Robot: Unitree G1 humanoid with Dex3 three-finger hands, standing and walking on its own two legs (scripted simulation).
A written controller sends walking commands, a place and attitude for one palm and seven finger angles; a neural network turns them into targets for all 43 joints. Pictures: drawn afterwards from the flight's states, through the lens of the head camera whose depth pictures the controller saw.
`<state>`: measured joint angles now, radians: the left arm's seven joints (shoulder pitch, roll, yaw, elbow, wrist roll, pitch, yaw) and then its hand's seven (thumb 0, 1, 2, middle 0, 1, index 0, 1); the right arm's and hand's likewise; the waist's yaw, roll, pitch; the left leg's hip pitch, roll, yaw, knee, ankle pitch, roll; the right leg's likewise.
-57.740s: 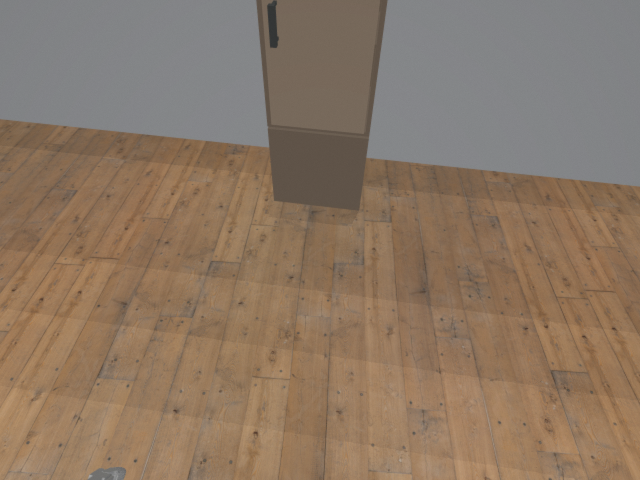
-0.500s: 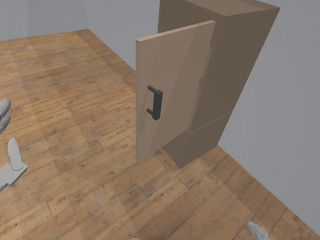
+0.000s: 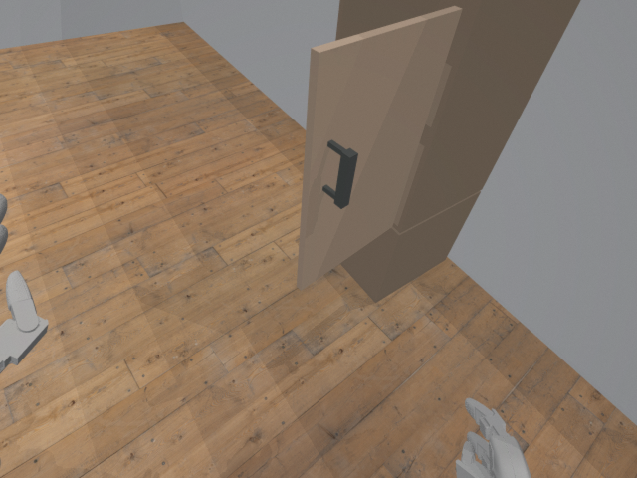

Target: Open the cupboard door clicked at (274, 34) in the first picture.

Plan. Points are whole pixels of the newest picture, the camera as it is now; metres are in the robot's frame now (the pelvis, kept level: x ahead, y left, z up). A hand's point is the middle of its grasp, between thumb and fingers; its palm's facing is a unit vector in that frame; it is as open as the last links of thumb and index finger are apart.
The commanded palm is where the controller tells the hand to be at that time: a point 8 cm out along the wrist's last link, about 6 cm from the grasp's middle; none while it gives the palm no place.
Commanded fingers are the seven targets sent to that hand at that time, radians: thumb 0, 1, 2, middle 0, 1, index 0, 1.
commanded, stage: stop stepping back and stand still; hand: left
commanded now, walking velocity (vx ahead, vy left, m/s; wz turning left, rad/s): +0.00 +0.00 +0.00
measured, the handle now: (337, 174) +0.61 +0.01 +0.03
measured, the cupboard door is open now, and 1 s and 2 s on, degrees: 97 97 97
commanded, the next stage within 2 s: let the arm hang, fingers relaxed in 0.24 s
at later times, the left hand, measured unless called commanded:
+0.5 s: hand (121, 450) +0.16 +0.25 -0.07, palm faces +0.10 -0.91 -0.41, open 7.4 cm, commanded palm none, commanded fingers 0.00 0.90 0.90 -0.20 -0.30 -0.20 -0.30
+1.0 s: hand out of the picture -0.08 +0.17 -0.16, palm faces +0.05 -0.97 -0.25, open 7.4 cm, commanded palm none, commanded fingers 0.00 0.90 0.90 -0.20 -0.30 -0.20 -0.30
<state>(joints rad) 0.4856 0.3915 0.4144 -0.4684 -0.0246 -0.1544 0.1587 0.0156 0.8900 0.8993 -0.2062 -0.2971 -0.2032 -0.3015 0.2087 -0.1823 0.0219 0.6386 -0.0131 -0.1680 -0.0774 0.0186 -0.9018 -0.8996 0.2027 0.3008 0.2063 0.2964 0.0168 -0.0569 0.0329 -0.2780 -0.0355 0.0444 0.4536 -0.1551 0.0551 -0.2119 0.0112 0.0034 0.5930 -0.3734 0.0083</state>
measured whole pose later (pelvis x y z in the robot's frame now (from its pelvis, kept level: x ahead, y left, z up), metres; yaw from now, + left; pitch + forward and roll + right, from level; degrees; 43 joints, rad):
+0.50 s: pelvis -0.02 +0.00 -0.01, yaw +1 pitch +0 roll -1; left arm 0.26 0.32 0.10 0.45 0.03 0.01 0.01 0.00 0.90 0.90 -0.20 -0.29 -0.19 -0.30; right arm 0.14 -0.30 0.00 0.87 -0.02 -0.04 0.01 0.01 -0.90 -0.90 0.20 0.30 0.21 0.30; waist 0.00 0.06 -0.02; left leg -0.38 -0.03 0.03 0.53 -0.16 0.06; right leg -0.22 0.02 -0.06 0.55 -0.33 -0.03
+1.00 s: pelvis -0.01 -0.02 +0.00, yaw +1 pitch -2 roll +0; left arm 0.36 0.18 0.00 1.18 0.00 0.01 0.03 0.01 0.92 0.90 -0.20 -0.29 -0.19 -0.30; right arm 0.28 -0.15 0.01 1.16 -0.02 0.03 -0.02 0.01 -0.91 -0.90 0.20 0.30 0.20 0.30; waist 0.00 0.03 0.06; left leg -0.26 -0.02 0.01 0.41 -0.12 0.03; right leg -0.10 0.04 -0.07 0.41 -0.28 -0.05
